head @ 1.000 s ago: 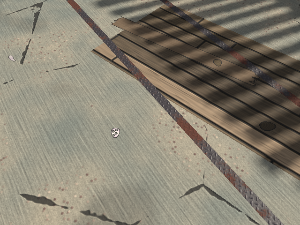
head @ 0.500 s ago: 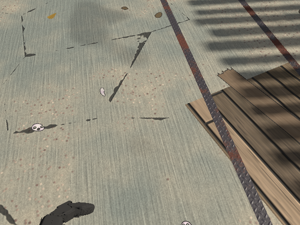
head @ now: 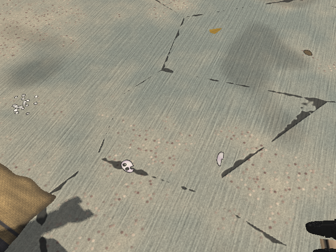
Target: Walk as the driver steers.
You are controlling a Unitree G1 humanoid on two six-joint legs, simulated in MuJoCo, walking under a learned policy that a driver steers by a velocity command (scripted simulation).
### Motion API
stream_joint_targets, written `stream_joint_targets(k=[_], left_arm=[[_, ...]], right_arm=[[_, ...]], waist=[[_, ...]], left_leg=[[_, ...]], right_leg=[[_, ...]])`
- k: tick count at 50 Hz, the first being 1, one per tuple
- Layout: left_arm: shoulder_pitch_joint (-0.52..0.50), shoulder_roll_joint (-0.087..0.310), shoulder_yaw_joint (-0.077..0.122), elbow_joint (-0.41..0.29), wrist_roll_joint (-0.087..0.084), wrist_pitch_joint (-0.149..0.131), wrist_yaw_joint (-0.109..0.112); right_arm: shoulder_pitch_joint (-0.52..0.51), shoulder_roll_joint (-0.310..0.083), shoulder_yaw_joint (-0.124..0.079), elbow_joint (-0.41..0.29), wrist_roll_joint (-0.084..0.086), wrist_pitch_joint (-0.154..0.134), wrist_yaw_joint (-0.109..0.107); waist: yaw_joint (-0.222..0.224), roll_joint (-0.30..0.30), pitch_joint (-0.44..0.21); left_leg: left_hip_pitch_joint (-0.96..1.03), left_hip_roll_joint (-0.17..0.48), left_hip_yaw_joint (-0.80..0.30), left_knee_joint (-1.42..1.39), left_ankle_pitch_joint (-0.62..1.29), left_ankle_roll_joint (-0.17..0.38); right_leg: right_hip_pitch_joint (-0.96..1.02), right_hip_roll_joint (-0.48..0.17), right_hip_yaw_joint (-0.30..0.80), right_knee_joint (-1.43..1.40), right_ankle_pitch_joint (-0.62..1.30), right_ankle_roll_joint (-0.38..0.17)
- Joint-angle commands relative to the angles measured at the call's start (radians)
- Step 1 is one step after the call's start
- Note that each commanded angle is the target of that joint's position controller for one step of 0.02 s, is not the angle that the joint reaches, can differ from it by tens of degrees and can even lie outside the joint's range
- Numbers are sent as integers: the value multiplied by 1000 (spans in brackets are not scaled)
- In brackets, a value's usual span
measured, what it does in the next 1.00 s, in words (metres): walks ahead, turning left: left foot, then right foot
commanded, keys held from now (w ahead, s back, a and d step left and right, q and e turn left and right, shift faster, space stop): w+q+shift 0.20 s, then w+shift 0.68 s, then w+q+shift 0.12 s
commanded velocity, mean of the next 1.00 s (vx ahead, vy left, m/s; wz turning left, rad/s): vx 1.00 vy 0.00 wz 0.46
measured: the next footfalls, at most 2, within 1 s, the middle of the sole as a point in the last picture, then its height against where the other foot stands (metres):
left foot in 0.18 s outside the picture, level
right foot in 0.60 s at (186, 181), level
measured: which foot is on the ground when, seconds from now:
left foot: up 0.00-0.16, down 0.18-0.58, up 0.60-1.00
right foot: down 0.00-0.16, up 0.18-0.58, down 0.60-1.00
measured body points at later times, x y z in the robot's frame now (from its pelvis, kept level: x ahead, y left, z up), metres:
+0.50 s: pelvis +0.46 +0.05 +0.00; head +0.50 +0.05 +0.44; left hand +0.61 +0.34 -0.07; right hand +0.54 -0.23 -0.13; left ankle +0.30 +0.04 -0.73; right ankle +0.73 -0.04 -0.69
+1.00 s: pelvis +0.93 +0.19 -0.02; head +0.96 +0.22 +0.43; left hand +0.73 +0.39 -0.14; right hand +1.26 +0.13 -0.07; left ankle +1.08 +0.38 -0.70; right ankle +0.77 +0.01 -0.73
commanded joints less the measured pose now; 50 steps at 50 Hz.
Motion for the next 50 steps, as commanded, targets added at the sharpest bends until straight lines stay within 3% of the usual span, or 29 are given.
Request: stream_joint_targets(k=[1,4,6,7,8,9,10,11,12,13,14,16,20,23,25,27,28,29,30,31,32,33,34,37,41,43,46,48,50], left_arm=[[-114,56,-4,-68,0,-33,-2],[-41,120,8,-50,2,-21,12],[-48,180,24,-58,4,9,30],[-92,204,32,-77,7,26,34],[-137,198,32,-103,12,38,27],[-164,124,24,-118,16,39,9],[-94,67,1,-252,1,18,3],[-195,104,-6,-277,-1,-9,3],[-214,91,-16,-270,-6,-20,4],[-222,79,-21,-261,4,-15,6],[-209,65,-27,-245,25,3,7],[-167,41,-33,-228,45,47,-4],[-392,-26,-64,-312,20,46,-32],[-467,-17,-59,-311,-7,41,-44],[-503,5,-50,-317,-5,39,-39],[-437,51,-27,-298,5,38,-27],[-313,82,-9,-265,-1,37,-16],[-101,110,8,-205,-3,39,-1],[112,174,32,-159,13,43,21],[96,278,58,-145,48,37,11],[33,172,44,-153,23,41,-8],[-63,122,35,-148,15,35,-12],[-95,77,26,-135,14,30,-18],[-90,8,-1,-74,7,14,-14],[-71,44,4,-40,-16,-16,-22],[-72,50,7,-34,-26,-27,-28],[-31,96,16,-6,-36,-41,-30],[0,108,14,12,-25,-34,-22],[16,141,18,21,1,-8,2]], right_arm=[[-95,15,27,-95,0,-6,25],[-112,16,31,-82,3,-13,27],[46,-28,11,-35,5,-19,11],[233,-66,-10,19,6,-22,-2],[449,-113,-43,95,8,-29,-24],[419,-174,-83,111,45,-14,-54],[322,-304,-98,50,-1,6,-54],[389,-255,-98,29,-1,12,-72],[362,-191,-85,69,7,-1,-84],[334,-138,-68,93,10,-22,-89],[291,-114,-55,91,6,-43,-96],[277,-56,-28,106,15,-77,-94],[311,-60,-31,143,28,-114,-71],[373,-80,-37,172,48,-130,-57],[412,-102,-39,197,42,-128,-63],[422,-145,-45,216,27,-122,-75],[416,-166,-49,224,10,-112,-82],[367,-170,-49,222,-6,-101,-87],[339,-102,-31,205,-17,-103,-90],[501,72,11,155,44,-112,-74],[389,-12,10,159,21,-118,-82],[277,-39,3,136,25,-117,-81],[229,-37,10,126,15,-114,-72],[223,28,30,103,-8,-81,-41],[39,31,51,20,-14,-72,-25],[-42,40,63,-5,-4,-81,-11],[-92,44,67,1,11,-82,-6],[-99,26,58,9,6,-82,-15],[-6,-9,41,38,-1,-79,-27]], waist=[[-70,-97,141],[-77,-123,104],[-179,-177,-5],[-270,-194,-89],[-353,-157,-174],[-294,57,-141],[-154,188,-271],[-228,-18,-330],[-174,-103,-146],[-109,-161,-36],[-61,-179,8],[-6,-162,40],[-61,-83,120],[-116,-69,106],[-138,-58,97],[-95,-21,15],[-29,6,-60],[93,1,-147],[186,-51,-255],[38,-436,-387],[72,-272,-321],[42,-165,-135],[19,-61,-74],[-71,-109,21],[-84,-114,139],[-76,-98,151],[-57,-91,150],[-54,-116,113],[-105,-190,2]], left_leg=[[76,10,60,-210,121,23],[235,-96,183,-354,86,82],[421,-159,183,-380,-9,117],[620,-181,150,-386,-56,146],[908,-184,70,-473,-77,182],[1075,-89,-120,-538,-140,203],[1318,172,-699,-664,-85,416],[1300,216,-834,-822,-225,425],[1104,208,-767,-889,-227,375],[907,164,-665,-898,-146,325],[756,116,-568,-892,-58,295],[560,56,-452,-928,-8,273],[431,-50,-272,-1023,86,210],[518,-13,-250,-1082,237,166],[695,21,-239,-1038,433,143],[851,46,-216,-871,813,102],[880,56,-209,-707,942,84],[795,33,-178,-456,908,68],[589,-15,-146,-99,663,59],[208,-209,-119,318,-299,5],[76,-172,-177,352,-301,36],[34,-101,-170,304,-187,37],[72,-66,-156,244,-152,35],[129,-18,-156,135,-179,10],[38,41,-69,-124,-23,-30],[160,39,-10,-360,139,-29],[278,3,52,-516,278,12],[283,-61,98,-559,224,47],[381,-151,135,-541,77,79]], right_leg=[[-146,-197,-7,-203,508,-69],[-22,-197,-82,-82,1131,-37],[31,-241,-75,178,1431,-33],[-25,-266,-53,403,1470,-49],[-195,-255,-37,724,1270,-60],[-485,-52,-32,1119,221,-36],[-871,41,112,1444,-166,14],[-944,-4,276,1416,-74,1],[-934,-64,282,1282,-20,-13],[-854,-108,273,1152,-8,-14],[-765,-131,270,1088,-29,-10],[-650,-160,262,955,-71,9],[-574,-164,195,547,272,-8],[-450,-109,161,352,543,-55],[-476,-73,144,277,515,-88],[-405,7,120,260,350,-119],[-293,40,126,271,249,-133],[-77,36,126,257,191,-146],[180,-108,274,315,-33,-169],[428,-413,896,132,-329,-326],[366,-375,1077,-24,-396,-304],[204,-345,868,-23,-296,-286],[71,-304,746,-27,-172,-274],[-152,-219,551,-106,-89,-236],[-243,-169,372,-255,91,-245],[-288,-121,261,-296,259,-219],[-177,-158,170,-374,511,-203],[2,-173,98,-282,868,-173],[135,-200,51,-36,1284,-138]])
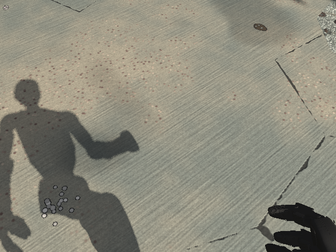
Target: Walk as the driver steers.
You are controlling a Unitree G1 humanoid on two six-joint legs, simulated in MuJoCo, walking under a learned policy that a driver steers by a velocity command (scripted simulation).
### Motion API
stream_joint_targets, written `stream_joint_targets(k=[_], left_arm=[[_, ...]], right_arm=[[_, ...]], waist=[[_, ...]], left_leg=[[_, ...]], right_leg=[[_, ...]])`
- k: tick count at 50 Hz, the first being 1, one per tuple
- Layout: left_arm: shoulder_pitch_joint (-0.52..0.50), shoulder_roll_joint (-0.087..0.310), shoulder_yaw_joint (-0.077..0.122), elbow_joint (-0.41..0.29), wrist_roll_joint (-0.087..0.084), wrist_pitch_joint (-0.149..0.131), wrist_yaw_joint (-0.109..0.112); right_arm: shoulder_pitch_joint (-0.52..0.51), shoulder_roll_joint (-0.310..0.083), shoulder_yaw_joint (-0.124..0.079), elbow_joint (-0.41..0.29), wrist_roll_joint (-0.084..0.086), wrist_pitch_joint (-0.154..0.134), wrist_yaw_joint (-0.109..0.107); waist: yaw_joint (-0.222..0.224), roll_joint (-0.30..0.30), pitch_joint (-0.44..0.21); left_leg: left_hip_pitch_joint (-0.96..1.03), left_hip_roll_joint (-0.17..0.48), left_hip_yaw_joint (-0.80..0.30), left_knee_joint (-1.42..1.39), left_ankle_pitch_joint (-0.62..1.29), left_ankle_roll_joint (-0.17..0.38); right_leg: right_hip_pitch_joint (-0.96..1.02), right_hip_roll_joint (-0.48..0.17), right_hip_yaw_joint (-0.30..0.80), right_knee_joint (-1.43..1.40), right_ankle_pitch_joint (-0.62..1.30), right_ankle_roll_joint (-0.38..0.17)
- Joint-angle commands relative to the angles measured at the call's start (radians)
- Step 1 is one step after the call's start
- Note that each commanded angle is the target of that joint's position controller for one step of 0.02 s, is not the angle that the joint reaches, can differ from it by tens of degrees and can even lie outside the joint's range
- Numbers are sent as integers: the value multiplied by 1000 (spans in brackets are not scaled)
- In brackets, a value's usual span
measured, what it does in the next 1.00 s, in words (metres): walks ahead, turning left: left foot, then right foot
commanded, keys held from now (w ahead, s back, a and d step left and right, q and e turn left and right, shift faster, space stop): w+q+shift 0.88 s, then w+shift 0.06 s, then shift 0.04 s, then e+shift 0.02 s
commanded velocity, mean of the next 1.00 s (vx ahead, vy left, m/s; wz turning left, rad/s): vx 0.99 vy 0.00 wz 0.83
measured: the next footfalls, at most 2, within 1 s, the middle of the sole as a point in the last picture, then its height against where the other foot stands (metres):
left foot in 0.06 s outside the picture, level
right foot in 0.46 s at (194, 186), level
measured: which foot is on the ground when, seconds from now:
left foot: up 0.00-0.04, down 0.06-0.48, up 0.50-0.88, down 0.90-1.00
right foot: down 0.00-0.06, up 0.08-0.44, down 0.46-0.90, up 0.92-1.00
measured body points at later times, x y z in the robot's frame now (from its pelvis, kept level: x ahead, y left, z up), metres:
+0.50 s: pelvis +0.51 +0.05 -0.01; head +0.54 +0.06 +0.44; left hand +0.69 +0.35 -0.05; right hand +0.57 -0.25 -0.12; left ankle +0.25 +0.06 -0.67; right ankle +0.68 -0.04 -0.72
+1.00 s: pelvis +0.89 +0.30 -0.02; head +0.91 +0.33 +0.43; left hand +0.73 +0.52 -0.14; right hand +1.20 +0.24 -0.12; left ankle +0.92 +0.35 -0.72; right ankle +0.87 +0.06 -0.57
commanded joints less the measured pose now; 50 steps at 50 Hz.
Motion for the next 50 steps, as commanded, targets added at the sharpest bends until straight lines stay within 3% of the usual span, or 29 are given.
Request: stream_joint_targets(k=[1,2,3,4,5,7,8,11,15,19,21,22,23,24,25,26,28,32,36,39,41,43,44,45,46,47,48,49,50], left_arm=[[-49,225,47,-55,31,21,36],[-90,231,48,-69,36,38,45],[-95,199,41,-94,45,39,47],[-20,60,9,-167,4,19,10],[-125,133,11,-203,7,0,18],[-270,121,-7,-241,17,-23,23],[-313,109,-12,-259,34,-13,21],[-322,91,-20,-284,64,45,7],[-562,57,-46,-388,39,46,-14],[-606,87,-37,-408,18,42,-7],[-527,134,-17,-388,21,38,9],[-392,173,3,-353,19,33,23],[-195,214,25,-309,23,29,41],[20,287,53,-279,51,26,63],[-67,352,66,-287,64,31,53],[-176,256,64,-307,53,40,44],[-232,118,33,-281,51,44,37],[-166,65,17,-169,17,10,17],[-247,92,23,-155,11,-16,13],[-190,140,32,-125,11,-16,20],[-141,196,43,-125,11,0,29],[-166,262,60,-143,16,33,41],[-209,271,64,-167,18,48,41],[-205,240,60,-167,30,55,34],[-184,91,23,-210,47,53,21],[-148,129,20,-324,13,34,20],[-246,165,17,-318,13,15,23],[-243,155,10,-303,5,10,25],[-234,135,3,-277,16,20,29]], right_arm=[[232,-136,-54,35,0,-2,-18],[448,-167,-76,107,3,0,-27],[599,-232,-109,146,-2,9,-45],[522,-337,-143,138,-3,27,-54],[505,-312,-152,118,4,33,-53],[471,-231,-145,162,17,19,-62],[455,-203,-138,171,21,11,-69],[440,-161,-118,174,31,-12,-69],[427,-194,-136,153,28,-29,-55],[492,-227,-155,169,47,-30,-47],[500,-252,-161,174,42,-22,-58],[485,-285,-167,173,34,-19,-57],[435,-288,-166,162,28,-24,-53],[411,-158,-132,128,21,-35,-55],[520,-68,-100,61,71,-31,-58],[465,-148,-101,92,39,-12,-72],[323,-154,-105,90,12,8,-51],[201,-55,-79,-2,-1,60,-6],[77,-64,-61,-92,3,64,24],[-10,-65,-52,-110,1,61,43],[30,-90,-60,-87,4,56,35],[244,-147,-87,-26,6,53,14],[450,-190,-113,37,5,52,-1],[553,-228,-143,95,6,54,-26],[459,-309,-161,81,21,65,-47],[441,-367,-168,21,-6,75,-51],[450,-304,-163,28,-2,72,-65],[406,-258,-149,50,2,57,-77],[359,-214,-132,62,4,36,-82]], waist=[[-195,-152,-116],[-295,-130,-211],[-327,-68,-289],[-161,326,-364],[-208,167,-395],[-159,-38,-137],[-123,-57,-73],[-47,-24,0],[-91,15,98],[-145,32,38],[-111,29,-32],[-39,25,-122],[78,25,-212],[141,-99,-351],[3,-449,-483],[-3,-277,-336],[-1,-39,-101],[-67,-85,12],[-124,-84,69],[-107,-32,109],[-134,-64,51],[-258,-107,-75],[-345,-105,-165],[-356,-14,-195],[-224,232,-134],[-182,235,-370],[-206,50,-265],[-142,-23,-93],[-85,-95,-31]], left_leg=[[430,-148,77,35,-154,58],[639,-156,59,-18,-172,83],[882,-40,-123,26,-370,115],[1166,247,-766,-151,-510,303],[1203,254,-946,-276,-470,329],[899,188,-701,-308,-249,250],[759,135,-618,-320,-186,224],[532,62,-525,-372,-166,220],[304,-19,-450,-470,-75,171],[439,7,-465,-413,173,97],[557,5,-468,-238,424,54],[568,-7,-455,-47,512,30],[454,-45,-435,204,445,8],[294,-106,-362,560,-11,8],[48,-186,-249,815,-534,-19],[-66,-75,-218,869,-437,-5],[-63,6,-177,789,-330,-17],[-100,82,-158,732,-331,-25],[-46,86,-94,493,-111,-23],[107,19,52,242,-17,22],[206,-60,111,197,-61,52],[436,-121,103,194,-169,86],[669,-137,59,156,-206,118],[909,-112,-53,80,-256,147],[956,73,-357,70,-161,169],[1181,243,-822,-164,-325,338],[1078,257,-846,-296,-299,296],[886,246,-734,-303,-97,266],[718,220,-607,-277,176,238]], right_leg=[[-137,-245,-74,452,1406,-72],[-204,-232,-92,744,1368,-56],[-431,-193,-75,1090,1020,-53],[-917,25,-17,1507,-30,23],[-1082,12,146,1583,-30,1],[-1066,-94,169,1379,46,-14],[-1014,-119,172,1300,21,-3],[-934,-141,156,1128,-68,43],[-794,-116,84,742,281,76],[-636,-63,85,555,474,42],[-528,-19,89,498,364,22],[-381,-1,85,501,274,11],[-150,-55,113,525,201,-3],[78,-285,343,519,-154,-31],[189,-546,939,281,-350,-129],[60,-501,932,248,-463,-142],[-191,-406,577,250,-162,-124],[-341,-351,244,183,197,-73],[-439,-282,-36,94,422,-40],[-417,-235,-180,71,699,-20],[-301,-249,-203,206,1162,-10],[-273,-291,-191,522,1413,-15],[-362,-305,-164,786,1378,-24],[-576,-228,-154,1126,821,-9],[-864,-62,-137,1525,-149,14],[-1099,-25,91,1656,-148,26],[-1155,-75,130,1595,-41,27],[-1125,-115,118,1501,15,30],[-1026,-150,111,1432,9,38]])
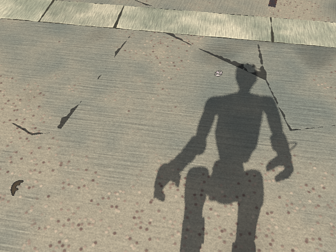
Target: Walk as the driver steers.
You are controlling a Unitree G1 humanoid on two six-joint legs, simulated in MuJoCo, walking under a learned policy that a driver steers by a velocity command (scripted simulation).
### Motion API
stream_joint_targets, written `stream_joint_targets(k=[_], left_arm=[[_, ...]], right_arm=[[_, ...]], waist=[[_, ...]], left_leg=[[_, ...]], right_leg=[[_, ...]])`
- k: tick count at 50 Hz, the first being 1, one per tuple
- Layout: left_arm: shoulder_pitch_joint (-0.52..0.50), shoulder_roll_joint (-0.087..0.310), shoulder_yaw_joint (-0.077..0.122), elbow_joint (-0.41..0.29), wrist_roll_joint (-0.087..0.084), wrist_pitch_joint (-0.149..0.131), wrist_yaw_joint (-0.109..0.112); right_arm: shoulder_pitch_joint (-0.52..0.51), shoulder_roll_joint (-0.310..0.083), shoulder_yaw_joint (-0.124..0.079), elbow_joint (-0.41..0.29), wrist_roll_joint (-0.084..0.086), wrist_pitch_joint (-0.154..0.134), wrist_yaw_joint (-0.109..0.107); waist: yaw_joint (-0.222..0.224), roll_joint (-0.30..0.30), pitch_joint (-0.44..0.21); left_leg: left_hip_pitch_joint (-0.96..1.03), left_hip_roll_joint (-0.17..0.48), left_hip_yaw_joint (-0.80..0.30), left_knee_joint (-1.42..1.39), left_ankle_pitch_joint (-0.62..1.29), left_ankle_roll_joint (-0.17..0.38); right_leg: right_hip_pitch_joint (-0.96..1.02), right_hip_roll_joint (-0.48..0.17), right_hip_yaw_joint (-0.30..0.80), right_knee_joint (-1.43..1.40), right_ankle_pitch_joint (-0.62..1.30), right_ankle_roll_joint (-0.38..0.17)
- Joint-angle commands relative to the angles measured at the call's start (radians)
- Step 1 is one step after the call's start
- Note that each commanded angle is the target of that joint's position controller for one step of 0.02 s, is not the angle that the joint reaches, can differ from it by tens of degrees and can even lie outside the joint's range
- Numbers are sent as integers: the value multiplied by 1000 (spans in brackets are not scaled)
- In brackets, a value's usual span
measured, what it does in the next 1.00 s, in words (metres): walks ahead, turning right: right foot, then left foot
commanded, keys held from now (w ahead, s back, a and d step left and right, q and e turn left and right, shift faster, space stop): e+shift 0.86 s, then shift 0.14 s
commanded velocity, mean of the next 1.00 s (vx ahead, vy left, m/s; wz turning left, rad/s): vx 0.19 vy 0.00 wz -0.60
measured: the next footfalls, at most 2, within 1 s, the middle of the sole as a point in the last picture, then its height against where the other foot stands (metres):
right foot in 0.30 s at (213, 249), level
left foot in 0.76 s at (171, 219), level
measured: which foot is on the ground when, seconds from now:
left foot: down 0.00-0.28, up 0.30-0.74, down 0.76-1.00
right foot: up 0.00-0.28, down 0.30-0.76, up 0.78-1.00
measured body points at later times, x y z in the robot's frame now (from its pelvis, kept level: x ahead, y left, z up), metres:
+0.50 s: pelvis +0.32 -0.05 +0.02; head +0.36 -0.05 +0.47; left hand +0.49 +0.20 -0.09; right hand +0.48 -0.33 -0.05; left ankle +0.36 +0.12 -0.62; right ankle +0.42 -0.11 -0.70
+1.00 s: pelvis +0.44 +0.01 +0.04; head +0.48 +0.00 +0.49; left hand +0.75 +0.13 -0.06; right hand +0.40 -0.31 -0.04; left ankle +0.54 +0.07 -0.70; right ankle +0.34 -0.11 -0.61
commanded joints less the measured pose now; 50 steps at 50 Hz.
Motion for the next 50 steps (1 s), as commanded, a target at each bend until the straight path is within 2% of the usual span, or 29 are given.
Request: stream_joint_targets(k=[1,3,4,6,8,9,10,12,14,15,16,17,18,19,20,23,26,28,32,36,37,38,39,40,41,42,43,46,50], left_arm=[[47,155,22,-82,7,-7,7],[82,127,20,-53,7,31,-8],[15,161,51,-58,-80,-6,11],[-82,101,32,-90,-73,-34,6],[-183,56,21,-109,-50,-59,-15],[-218,44,19,-117,-44,-66,-30],[-228,49,25,-124,-47,-68,-46],[-159,92,48,-123,-52,-59,-71],[48,180,91,-85,-43,-38,-79],[243,228,113,-44,-42,-28,-69],[310,251,105,-7,-33,-27,-49],[132,274,84,-93,38,-38,-36],[5,276,100,-184,36,-21,-25],[-89,222,92,-224,3,2,-13],[-129,190,79,-237,-28,17,-7],[-158,195,84,-249,-30,31,-1],[-93,223,102,-226,-39,54,21],[-100,237,112,-232,-52,81,37],[-111,224,121,-252,-54,114,48],[-127,210,126,-271,-52,120,41],[-148,201,123,-280,-58,119,37],[-105,157,110,-275,-60,121,33],[-62,119,96,-280,-54,119,29],[-61,201,116,-305,-54,105,14],[-56,276,135,-274,-53,102,9],[-51,282,140,-248,-57,110,10],[-34,256,134,-228,-53,122,16],[-76,182,99,-252,-52,120,14],[-135,149,78,-269,-45,104,22]], right_arm=[[86,-126,-36,-34,6,-48,-32],[94,-82,-15,4,24,-76,-20],[6,-55,-20,-22,51,-100,-11],[14,-78,-25,5,53,-110,-27],[55,-60,-18,28,29,-98,-55],[104,-62,-15,42,23,-91,-68],[132,-72,-15,49,21,-83,-78],[119,-90,-20,41,19,-64,-94],[30,-110,-33,-6,17,-48,-108],[-79,-116,-37,-42,14,-46,-106],[-79,-2,-12,-62,-20,-44,-77],[179,72,14,-78,-2,-51,-43],[206,-45,6,-87,28,-56,-18],[84,-112,-11,-110,36,-49,-15],[20,-110,-17,-125,20,-37,-23],[12,-69,-15,-135,8,-9,-36],[-42,-11,-3,-134,7,-20,-54],[-64,-20,-7,-128,24,-16,-58],[-153,-34,-19,-131,37,-24,-54],[-137,-68,-41,-112,43,-58,-34],[-99,-79,-50,-95,43,-64,-31],[-91,-106,-58,-91,35,-61,-32],[-114,-165,-67,-116,12,-45,-42],[-96,-151,-70,-109,-22,-38,-39],[-136,-92,-59,-135,-11,-36,-43],[-165,-54,-49,-145,4,-27,-51],[-174,-50,-44,-153,17,-17,-60],[-116,-63,-36,-133,10,0,-68],[-52,-99,-46,-108,11,8,-60]], waist=[[2,-130,-64],[36,-104,-55],[18,-103,-70],[-5,-56,-64],[-59,-29,-57],[-89,-12,-72],[-101,17,-90],[-65,85,-138],[52,144,-218],[190,88,-239],[172,-245,-213],[-24,-296,-386],[-8,-169,-494],[-18,6,-333],[-47,131,-216],[-87,51,-106],[-54,-11,-200],[-44,-67,-256],[-2,-154,-207],[-8,-208,-194],[-33,-195,-195],[-12,-97,-237],[21,114,-249],[31,277,-244],[19,201,-201],[15,136,-165],[13,93,-149],[-26,86,-110],[-65,137,-163]], left_leg=[[337,393,-500,-405,726,160],[195,345,-334,-442,887,100],[226,355,-343,-436,813,84],[213,282,-189,-458,864,5],[184,183,-56,-451,797,-74],[226,175,-28,-435,782,-99],[257,179,-12,-405,787,-121],[300,193,5,-283,878,-169],[266,231,-2,-43,1038,-211],[142,206,6,275,898,-243],[-90,28,14,743,-263,-270],[-272,-17,-222,1015,-425,-294],[-291,30,-324,1008,-296,-259],[-326,64,-297,907,-205,-220],[-310,93,-274,816,-151,-212],[-180,126,-265,497,-114,-225],[-102,95,-236,249,-67,-269],[-86,86,-256,165,14,-281],[-59,70,-276,0,60,-272],[73,79,-293,-236,75,-237],[161,108,-282,-357,165,-219],[311,240,-354,-411,234,-163],[416,448,-546,-395,364,-44],[365,562,-693,-419,390,70],[340,527,-610,-418,329,67],[315,448,-487,-401,243,18],[303,400,-416,-393,209,-12],[268,363,-318,-408,337,18],[384,394,-290,-380,473,62]], right_leg=[[-371,-53,32,-28,-7,6],[-236,-62,25,-204,-31,12],[-314,-72,70,-205,0,15],[-328,-40,31,-402,154,-2],[-250,39,-52,-674,468,-14],[-228,85,-89,-768,622,-14],[-195,118,-111,-827,704,-12],[-101,178,-137,-863,688,-17],[99,216,-127,-816,544,-52],[267,155,-41,-886,598,-105],[411,11,134,-891,983,-174],[547,-195,629,-880,1131,-366],[526,-259,798,-1037,701,-441],[333,-201,757,-1109,274,-417],[157,-148,715,-1166,66,-369],[-108,5,546,-1187,107,-293],[-76,46,461,-1099,472,-264],[-25,55,471,-1080,386,-226],[-6,83,536,-1087,122,-175],[36,89,623,-1026,158,-157],[11,115,615,-981,127,-137],[-71,175,546,-849,-119,-102],[-237,279,349,-630,-288,-55],[-355,256,254,-406,-294,-8],[-386,190,222,-295,-205,28],[-396,168,200,-245,-127,41],[-409,155,175,-174,-75,53],[-420,125,79,-136,-30,74],[-396,93,76,-311,-55,92]])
